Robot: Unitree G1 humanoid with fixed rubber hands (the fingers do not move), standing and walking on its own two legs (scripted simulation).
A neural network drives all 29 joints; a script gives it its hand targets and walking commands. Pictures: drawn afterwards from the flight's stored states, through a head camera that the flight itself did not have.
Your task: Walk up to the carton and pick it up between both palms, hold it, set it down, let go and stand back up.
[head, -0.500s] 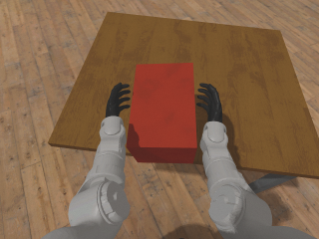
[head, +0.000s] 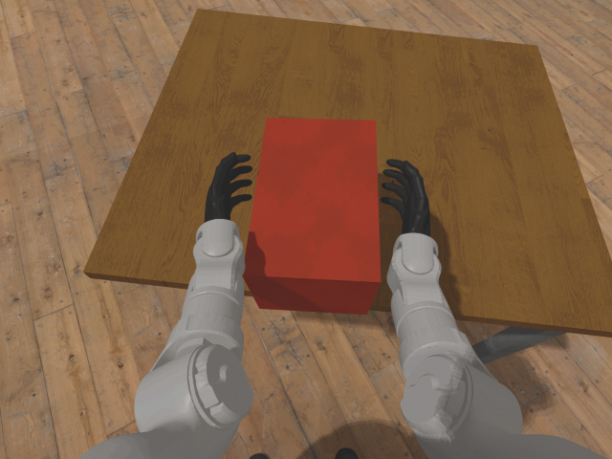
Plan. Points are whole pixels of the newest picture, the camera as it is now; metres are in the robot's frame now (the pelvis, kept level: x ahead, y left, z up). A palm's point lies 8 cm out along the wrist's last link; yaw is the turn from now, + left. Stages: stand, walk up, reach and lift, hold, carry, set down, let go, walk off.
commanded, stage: set down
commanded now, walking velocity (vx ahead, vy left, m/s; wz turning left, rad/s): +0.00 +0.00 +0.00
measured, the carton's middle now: (316, 216) +0.45 +0.00 -0.05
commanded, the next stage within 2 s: none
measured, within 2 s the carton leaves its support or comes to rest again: rests again in 0.06 s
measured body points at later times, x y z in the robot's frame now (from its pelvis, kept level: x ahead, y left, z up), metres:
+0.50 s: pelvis +0.00 +0.00 +0.00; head +0.10 +0.02 +0.44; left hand +0.43 +0.13 +0.02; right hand +0.41 -0.13 +0.02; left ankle -0.03 +0.11 -0.75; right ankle -0.02 -0.13 -0.75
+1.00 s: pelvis +0.00 +0.00 -0.01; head +0.11 +0.02 +0.43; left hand +0.43 +0.12 +0.01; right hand +0.41 -0.14 +0.01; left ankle -0.03 +0.11 -0.75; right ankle -0.02 -0.13 -0.75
